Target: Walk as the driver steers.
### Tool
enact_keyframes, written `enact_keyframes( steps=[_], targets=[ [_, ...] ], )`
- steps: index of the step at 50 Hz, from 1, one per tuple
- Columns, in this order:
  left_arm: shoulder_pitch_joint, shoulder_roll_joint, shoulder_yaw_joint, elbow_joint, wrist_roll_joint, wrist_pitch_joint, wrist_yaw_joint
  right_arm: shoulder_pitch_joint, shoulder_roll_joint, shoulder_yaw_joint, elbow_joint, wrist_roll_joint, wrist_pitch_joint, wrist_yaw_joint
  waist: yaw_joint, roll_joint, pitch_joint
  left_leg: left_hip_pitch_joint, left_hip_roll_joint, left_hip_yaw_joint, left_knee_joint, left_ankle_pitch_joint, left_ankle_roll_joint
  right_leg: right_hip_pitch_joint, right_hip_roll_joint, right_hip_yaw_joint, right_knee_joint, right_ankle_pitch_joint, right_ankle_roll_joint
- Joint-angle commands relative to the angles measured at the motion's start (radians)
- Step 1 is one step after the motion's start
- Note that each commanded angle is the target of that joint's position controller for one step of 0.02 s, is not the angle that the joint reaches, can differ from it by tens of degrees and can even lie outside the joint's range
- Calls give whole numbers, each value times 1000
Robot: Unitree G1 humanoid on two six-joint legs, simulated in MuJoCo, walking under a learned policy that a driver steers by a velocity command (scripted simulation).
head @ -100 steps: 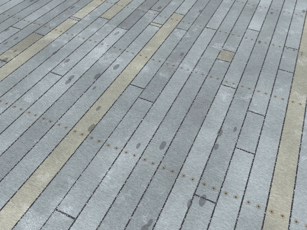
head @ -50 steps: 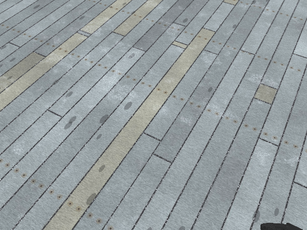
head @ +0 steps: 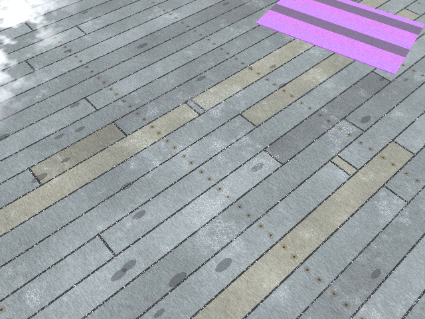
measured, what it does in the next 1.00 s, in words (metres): walks ahead, turning left: left foot, then right foot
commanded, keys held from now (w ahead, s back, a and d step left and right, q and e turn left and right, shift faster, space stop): w+q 1.00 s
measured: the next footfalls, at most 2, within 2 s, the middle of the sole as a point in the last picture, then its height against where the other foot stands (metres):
left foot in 0.10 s outside the picture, level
right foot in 0.60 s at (236, 294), level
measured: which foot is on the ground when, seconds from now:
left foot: up 0.00-0.08, down 0.10-0.60, up 0.62-1.00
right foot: down 0.00-0.08, up 0.10-0.58, down 0.60-1.00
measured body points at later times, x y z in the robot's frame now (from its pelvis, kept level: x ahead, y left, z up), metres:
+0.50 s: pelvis +0.28 +0.05 +0.01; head +0.31 +0.08 +0.45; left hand +0.44 +0.35 -0.08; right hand +0.40 -0.22 -0.10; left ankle +0.18 +0.11 -0.74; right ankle +0.51 -0.05 -0.69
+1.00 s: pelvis +0.54 +0.12 +0.00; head +0.57 +0.15 +0.45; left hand +0.39 +0.38 -0.12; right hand +0.86 +0.04 -0.08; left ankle +0.59 +0.34 -0.69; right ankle +0.52 -0.03 -0.74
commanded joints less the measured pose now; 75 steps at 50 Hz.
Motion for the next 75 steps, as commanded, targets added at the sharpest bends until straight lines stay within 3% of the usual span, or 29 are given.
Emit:
enact_keyframes(
  steps=[1, 4, 5, 6, 7, 8, 10, 15, 21, 26, 29, 30, 31, 32, 33, 35, 39, 46, 51, 53, 55, 56, 57, 58, 59, 61, 65, 69, 75],
  targets=[
    [-16, 201, 44, -50, -16, 12, 6, -81, -70, -14, -110, 1, -9, 18, -32, -91, 44, 4, -43, 60, -43, -97, 41, 30, -311, 61, 33, 675, -138],
    [-58, 218, 47, -69, -28, 33, 11, 215, -177, -77, -49, 6, -2, 8, -210, -95, -132, 438, -172, 117, -127, -109, 125, -60, -258, 6, 475, 945, -82],
    [-39, 165, 28, -90, 2, 25, 10, 358, -273, -113, -15, 8, 9, -16, -252, 45, -218, 734, -40, -117, -157, -119, 186, -324, -208, 3, 798, 571, -30],
    [39, 22, -16, -148, 26, -9, -6, 300, -360, -115, -33, 8, -6, -15, -113, 256, -305, 1008, 184, -702, -291, -298, 374, -749, 10, 157, 1103, -285, 20],
    [-87, 115, -2, -163, -19, -49, -20, 328, -263, -86, -56, -3, -22, -5, -195, 110, -355, 1022, 222, -821, -418, -368, 367, -858, -2, 347, 1179, -282, -4],
    [-161, 147, 8, -189, -50, -69, -25, 288, -214, -70, -49, -11, -38, -2, -189, 71, -214, 928, 198, -677, -427, -278, 319, -928, -45, 342, 1145, -178, -33],
    [-141, 142, 13, -163, -9, -73, -12, 155, -152, -51, -74, -9, -46, -6, -101, -21, -104, 653, 110, -450, -425, -66, 256, -797, -120, 348, 973, -40, -35],
    [-170, 104, 14, -189, 20, -22, -9, 162, -177, -50, -83, -11, -54, -36, -64, -6, -57, 458, 42, -306, -485, 140, 248, -704, -112, 326, 736, 123, 35],
    [-368, 69, -6, -262, 4, -32, -25, 246, -187, -54, -54, -3, -43, -54, -139, 53, -11, 413, -16, -270, -468, -15, 169, -623, -31, 316, 347, 425, 42],
    [-389, 118, 5, -292, -3, -55, -44, 283, -177, -54, -35, 1, -27, -65, -135, 79, -14, 541, 38, -393, -342, -18, 152, -591, -12, 350, 246, 325, 6],
    [-186, 173, 34, -246, 7, -72, -37, 244, -142, -41, -57, -4, -17, -64, -29, 100, -119, 517, -28, -388, -137, 128, 102, -290, -22, 332, 199, 273, -61],
    [-24, 227, 48, -232, 21, -72, -29, 239, -94, -20, -82, -21, -20, -60, 37, 6, -270, 380, -92, -310, 137, -7, 63, -12, -186, 486, 234, 229, -122],
    [67, 296, 66, -196, 28, -56, -31, 398, -26, 0, -105, 10, -29, -58, -36, -353, -396, 3, -230, -196, 465, -542, -10, 321, -414, 963, 147, 36, -292],
    [47, 199, 45, -208, 0, -51, -36, 398, -134, -14, -79, 23, -30, -62, -17, -274, -340, -127, -147, -222, 603, -553, -19, 295, -429, 1059, 91, -184, -279],
    [-2, 132, 26, -224, -3, -43, -31, 283, -194, -31, -89, 17, -25, -61, 11, -172, -202, -160, -109, -202, 629, -458, -24, 164, -382, 887, 72, -181, -229],
    [-87, 98, 12, -223, 13, -29, -28, 183, -178, -35, -115, -6, -20, -60, -23, -97, -62, -102, -44, -161, 559, -336, -29, -77, -302, 658, 31, 43, -192],
    [-92, 107, 15, -195, 9, -43, -24, 181, -101, -24, -141, 8, 0, -46, -61, -132, -26, -46, 12, -127, 452, -273, -31, -195, -265, 454, -58, 204, -202],
    [-67, 167, 30, -170, 4, -30, -15, 26, -73, -6, -193, 2, -11, -15, -19, -90, 6, -47, 4, -58, 118, 34, -36, -145, -239, 203, -80, 388, -178],
    [-1, 213, 41, -144, -17, 0, -12, -90, -77, -5, -248, 4, -12, 14, 6, -93, 47, -21, -34, 17, -39, -18, 5, -25, -282, 129, -30, 495, -148],
    [25, 236, 43, -128, -30, 11, -12, -61, -94, -15, -254, -6, -12, 14, -35, -112, 9, 104, -96, 47, -73, -133, 47, -4, -298, 120, 69, 788, -145],
    [14, 227, 30, -115, -33, 20, -10, 193, -170, -61, -183, -8, -9, 0, -195, -96, -123, 486, -166, 69, -182, -70, 105, -99, -256, 76, 376, 927, -111],
    [22, 164, 1, -135, -3, 14, -11, 356, -254, -86, -147, -13, -1, -21, -254, 17, -245, 818, -3, -145, -146, -9, 156, -356, -210, 71, 685, 570, -74],
    [137, 46, -39, -158, 3, -7, -28, 332, -331, -84, -151, -18, -9, -26, -139, 237, -385, 1050, 278, -668, -257, -168, 324, -701, -24, 177, 1030, -283, -25],
    [34, 161, -11, -141, -40, -24, -36, 348, -237, -59, -164, -24, -23, -18, -220, 84, -415, 1007, 292, -713, -337, -209, 302, -763, -33, 358, 1129, -296, -38],
    [-59, 184, 0, -183, -67, -30, -40, 304, -209, -46, -145, -29, -33, -15, -211, 75, -250, 883, 256, -526, -354, -115, 256, -832, -66, 351, 1128, -218, -45],
    [-73, 161, 0, -175, -32, -23, -31, 188, -148, -29, -132, -25, -47, -13, -130, 41, -115, 643, 174, -309, -399, 11, 199, -770, -139, 345, 995, -67, -35],
    [4, 102, -1, -140, -32, 34, -23, 118, -116, -26, -106, -37, -87, -18, -56, 39, -57, 478, 142, -130, -535, 53, 185, -678, -158, 365, 926, 76, 1],
    [-77, 82, -1, -166, -23, 36, -24, 141, -123, -30, -65, -47, -94, -38, -73, 22, -2, 518, 116, 10, -567, 94, 153, -775, -138, 390, 749, 275, 17],
    [-251, 40, -23, -236, -14, 26, -60, 206, -161, -43, -11, -29, -75, -52, -144, -2, 66, 629, 139, 136, -564, 136, 119, -785, -111, 285, 465, 399, -19]
  ],
)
